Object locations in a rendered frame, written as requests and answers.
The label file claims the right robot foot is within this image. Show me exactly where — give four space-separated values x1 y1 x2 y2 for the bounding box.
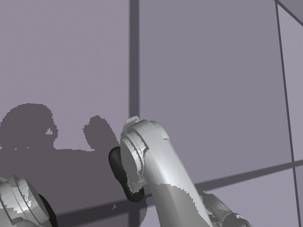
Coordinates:
108 147 144 202

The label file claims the left robot foot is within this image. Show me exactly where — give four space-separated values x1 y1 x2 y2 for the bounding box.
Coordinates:
38 194 58 227

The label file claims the right robot arm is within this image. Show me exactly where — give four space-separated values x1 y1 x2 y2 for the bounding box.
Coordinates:
222 213 253 227

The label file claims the right robot hand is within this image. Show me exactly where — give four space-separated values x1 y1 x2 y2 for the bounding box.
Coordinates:
196 187 233 227

